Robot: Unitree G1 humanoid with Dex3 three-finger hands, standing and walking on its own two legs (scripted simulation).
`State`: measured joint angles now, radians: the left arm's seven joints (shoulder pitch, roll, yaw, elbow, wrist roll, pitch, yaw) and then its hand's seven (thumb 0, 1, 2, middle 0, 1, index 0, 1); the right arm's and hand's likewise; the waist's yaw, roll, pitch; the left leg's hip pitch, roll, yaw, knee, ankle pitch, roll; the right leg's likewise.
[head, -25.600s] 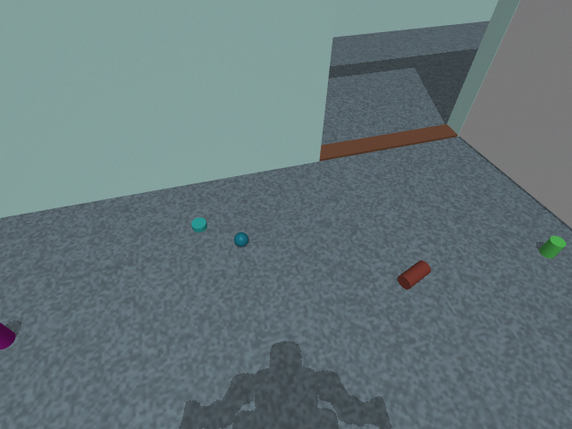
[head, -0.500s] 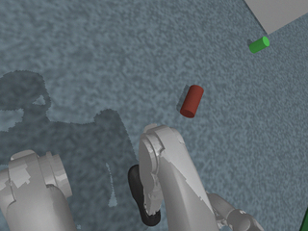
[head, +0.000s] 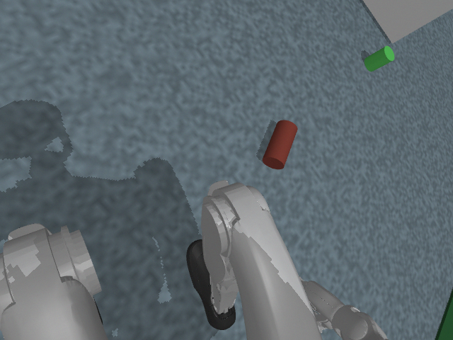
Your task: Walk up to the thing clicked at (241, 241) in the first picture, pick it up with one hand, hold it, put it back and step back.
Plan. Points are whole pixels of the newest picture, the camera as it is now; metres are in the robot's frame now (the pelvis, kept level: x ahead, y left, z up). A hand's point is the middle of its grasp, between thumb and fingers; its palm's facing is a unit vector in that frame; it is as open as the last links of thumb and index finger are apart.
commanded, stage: close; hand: left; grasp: from above
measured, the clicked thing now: out of the picture +0.37 +0.38 -0.26
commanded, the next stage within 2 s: settle in 1.14 s
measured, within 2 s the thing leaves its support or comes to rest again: leaves its support in 1.48 s
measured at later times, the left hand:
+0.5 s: hand out of the picture +0.37 +0.36 -0.24, palm faces -0.40 -0.17 -0.90, open 10.0 cm
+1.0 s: hand out of the picture +0.36 +0.37 -0.24, palm faces -0.44 -0.20 -0.87, open 7.6 cm
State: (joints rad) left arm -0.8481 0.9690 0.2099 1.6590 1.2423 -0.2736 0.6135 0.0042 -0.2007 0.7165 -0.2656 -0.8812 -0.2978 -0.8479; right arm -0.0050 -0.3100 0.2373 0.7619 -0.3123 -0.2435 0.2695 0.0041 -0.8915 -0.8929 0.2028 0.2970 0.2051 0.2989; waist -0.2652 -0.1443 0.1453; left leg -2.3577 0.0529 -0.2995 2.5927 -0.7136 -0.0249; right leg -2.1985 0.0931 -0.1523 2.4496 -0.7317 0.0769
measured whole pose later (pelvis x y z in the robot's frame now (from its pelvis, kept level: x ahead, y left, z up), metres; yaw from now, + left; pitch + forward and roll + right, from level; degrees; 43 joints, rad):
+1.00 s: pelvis +0.00 +0.00 +0.00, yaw +0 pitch +24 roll -13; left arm -0.84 0.99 0.21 1.67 1.28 -0.33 0.63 -0.03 0.32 0.38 -0.63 -0.56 -0.81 -0.55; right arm 0.00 -0.32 0.25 0.76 -0.33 -0.22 0.27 0.00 -0.89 -0.89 0.20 0.30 0.21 0.30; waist -0.27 -0.15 0.15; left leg -2.35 0.05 -0.31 2.60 -0.71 -0.03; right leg -2.20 0.10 -0.16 2.45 -0.72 0.08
